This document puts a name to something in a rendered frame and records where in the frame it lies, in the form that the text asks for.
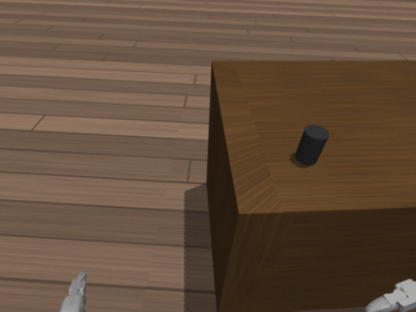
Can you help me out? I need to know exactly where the right robot hand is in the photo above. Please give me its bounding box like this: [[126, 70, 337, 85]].
[[365, 279, 416, 312]]

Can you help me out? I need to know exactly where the left robot hand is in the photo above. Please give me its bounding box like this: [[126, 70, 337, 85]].
[[59, 271, 86, 312]]

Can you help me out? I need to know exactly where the can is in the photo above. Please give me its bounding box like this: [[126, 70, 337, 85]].
[[295, 125, 330, 166]]

